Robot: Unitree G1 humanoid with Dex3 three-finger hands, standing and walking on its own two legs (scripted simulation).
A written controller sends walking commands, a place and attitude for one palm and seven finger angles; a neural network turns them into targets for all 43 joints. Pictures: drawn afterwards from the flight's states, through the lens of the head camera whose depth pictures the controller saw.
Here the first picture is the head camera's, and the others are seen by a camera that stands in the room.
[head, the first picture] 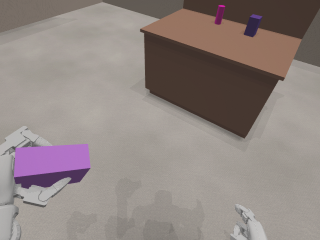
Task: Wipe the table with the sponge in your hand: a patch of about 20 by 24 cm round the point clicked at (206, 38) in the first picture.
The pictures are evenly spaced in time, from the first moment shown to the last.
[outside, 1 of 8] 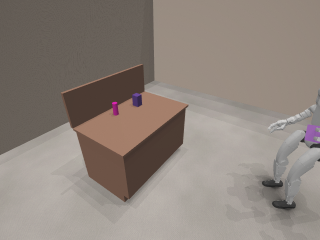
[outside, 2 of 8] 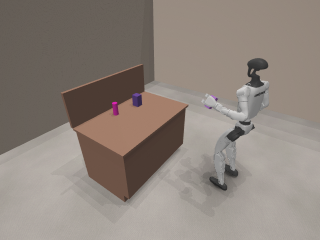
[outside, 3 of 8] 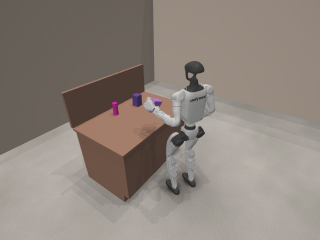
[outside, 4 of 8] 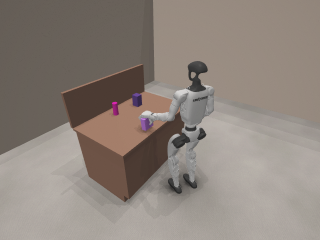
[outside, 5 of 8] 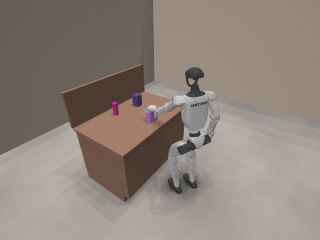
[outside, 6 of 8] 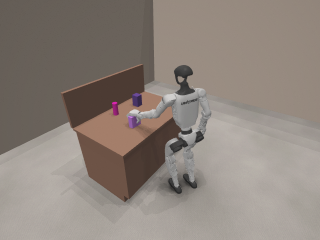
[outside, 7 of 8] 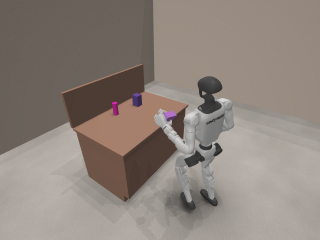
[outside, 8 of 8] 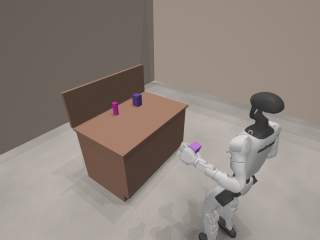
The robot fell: no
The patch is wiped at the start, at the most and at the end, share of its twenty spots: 0.00 1.00 1.00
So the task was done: yes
